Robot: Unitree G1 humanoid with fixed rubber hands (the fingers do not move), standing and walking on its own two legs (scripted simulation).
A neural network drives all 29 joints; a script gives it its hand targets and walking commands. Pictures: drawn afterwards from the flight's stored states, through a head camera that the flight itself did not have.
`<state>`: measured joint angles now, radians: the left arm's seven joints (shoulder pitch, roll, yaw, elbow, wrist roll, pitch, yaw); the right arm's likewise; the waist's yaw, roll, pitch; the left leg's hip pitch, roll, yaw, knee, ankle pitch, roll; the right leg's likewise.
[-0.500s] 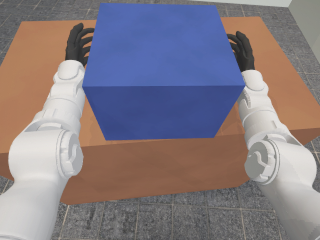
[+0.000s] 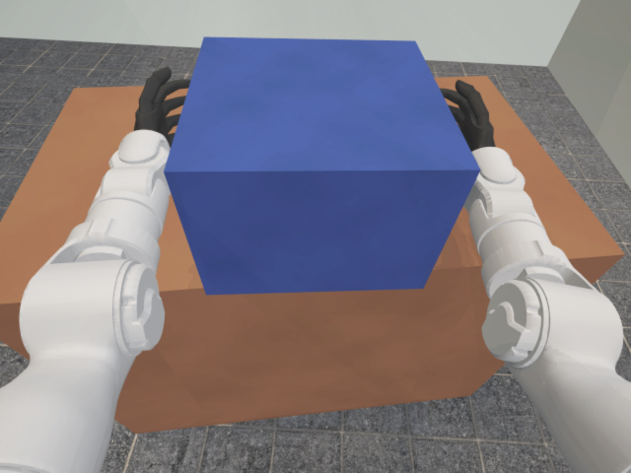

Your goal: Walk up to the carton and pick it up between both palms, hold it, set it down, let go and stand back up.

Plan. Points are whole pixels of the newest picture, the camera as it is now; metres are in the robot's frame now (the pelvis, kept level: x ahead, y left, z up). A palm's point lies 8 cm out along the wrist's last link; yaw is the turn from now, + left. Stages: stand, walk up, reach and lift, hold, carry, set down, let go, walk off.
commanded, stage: reach and lift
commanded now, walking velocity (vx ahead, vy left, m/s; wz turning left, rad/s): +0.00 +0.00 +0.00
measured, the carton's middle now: (314, 163) +0.49 -0.01 +0.13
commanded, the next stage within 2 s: hold in 2.00 s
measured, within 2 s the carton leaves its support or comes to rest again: neither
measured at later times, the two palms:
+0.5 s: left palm (137, 142) +0.45 +0.19 +0.20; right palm (476, 140) +0.43 -0.19 +0.21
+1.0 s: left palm (101, 129) +0.41 +0.21 +0.24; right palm (487, 123) +0.40 -0.18 +0.25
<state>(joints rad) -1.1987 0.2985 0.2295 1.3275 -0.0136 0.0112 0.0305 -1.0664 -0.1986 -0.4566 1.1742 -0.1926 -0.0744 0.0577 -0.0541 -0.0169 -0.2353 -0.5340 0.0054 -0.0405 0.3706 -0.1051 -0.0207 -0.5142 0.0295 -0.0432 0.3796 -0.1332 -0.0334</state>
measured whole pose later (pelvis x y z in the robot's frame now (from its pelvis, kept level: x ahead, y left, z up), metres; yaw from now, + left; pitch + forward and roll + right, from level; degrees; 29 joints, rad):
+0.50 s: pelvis -0.01 +0.00 +0.00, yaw +0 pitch +10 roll +0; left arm -1.11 0.30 0.25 1.17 -0.01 0.17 0.02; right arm -1.07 -0.19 -0.38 1.11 -0.13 0.07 0.04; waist -0.05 -0.02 -0.19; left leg -0.44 0.01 -0.04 0.37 -0.11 -0.02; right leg -0.41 0.03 -0.04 0.37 -0.13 -0.03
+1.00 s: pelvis -0.01 +0.00 +0.00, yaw +0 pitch +4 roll +0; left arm -1.05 0.30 0.29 0.99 -0.01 0.41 0.01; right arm -1.06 -0.18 -0.32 1.03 -0.01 0.27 0.01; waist -0.05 -0.02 -0.20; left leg -0.33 0.01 -0.04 0.37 -0.12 -0.02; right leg -0.30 0.03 -0.04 0.36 -0.14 -0.03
